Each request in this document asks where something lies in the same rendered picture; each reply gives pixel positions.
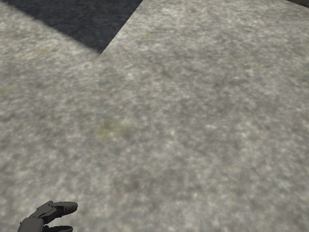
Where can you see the left robot hand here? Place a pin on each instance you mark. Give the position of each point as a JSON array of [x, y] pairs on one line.
[[45, 214]]

